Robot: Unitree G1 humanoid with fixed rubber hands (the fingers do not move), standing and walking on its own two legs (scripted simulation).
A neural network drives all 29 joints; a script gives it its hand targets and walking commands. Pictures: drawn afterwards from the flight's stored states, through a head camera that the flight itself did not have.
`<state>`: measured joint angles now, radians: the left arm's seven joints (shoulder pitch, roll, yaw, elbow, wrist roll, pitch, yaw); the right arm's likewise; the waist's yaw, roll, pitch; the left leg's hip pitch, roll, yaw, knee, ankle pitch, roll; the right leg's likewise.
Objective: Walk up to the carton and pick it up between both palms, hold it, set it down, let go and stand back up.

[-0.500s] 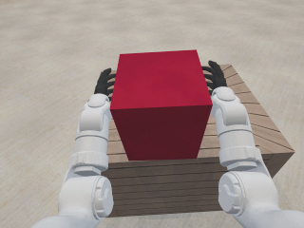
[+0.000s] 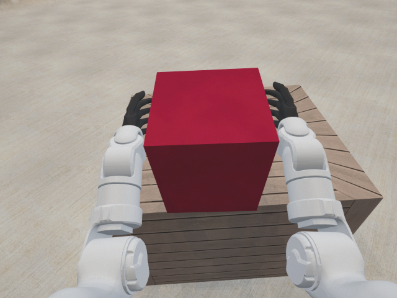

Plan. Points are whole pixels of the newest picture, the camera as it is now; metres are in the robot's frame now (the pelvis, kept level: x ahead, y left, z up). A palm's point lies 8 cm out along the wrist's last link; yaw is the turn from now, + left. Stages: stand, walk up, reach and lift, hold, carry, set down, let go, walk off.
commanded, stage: hold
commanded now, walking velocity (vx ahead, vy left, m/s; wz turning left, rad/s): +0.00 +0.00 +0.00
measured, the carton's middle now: (209, 145) +0.40 +0.00 +0.12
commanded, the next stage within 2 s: none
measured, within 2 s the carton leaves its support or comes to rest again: neither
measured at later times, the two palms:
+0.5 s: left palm (134, 135) +0.38 +0.15 +0.18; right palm (286, 124) +0.38 -0.15 +0.19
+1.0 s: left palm (135, 134) +0.38 +0.15 +0.18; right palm (287, 125) +0.38 -0.16 +0.18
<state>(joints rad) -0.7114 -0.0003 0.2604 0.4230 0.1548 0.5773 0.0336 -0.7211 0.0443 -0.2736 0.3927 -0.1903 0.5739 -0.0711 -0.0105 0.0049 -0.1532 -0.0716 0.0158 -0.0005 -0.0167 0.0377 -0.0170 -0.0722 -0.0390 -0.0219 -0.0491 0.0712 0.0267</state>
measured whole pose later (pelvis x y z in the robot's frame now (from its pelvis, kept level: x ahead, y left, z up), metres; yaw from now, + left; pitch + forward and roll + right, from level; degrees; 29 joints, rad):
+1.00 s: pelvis +0.00 +0.00 +0.00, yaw -1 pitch +2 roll +0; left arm -0.68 -0.03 0.27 0.39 0.19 0.59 0.03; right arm -0.70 0.04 -0.28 0.39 -0.19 0.58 -0.04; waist -0.01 0.00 -0.13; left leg -0.05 0.02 0.01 -0.01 0.03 -0.02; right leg -0.06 -0.04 -0.01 -0.04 0.07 0.03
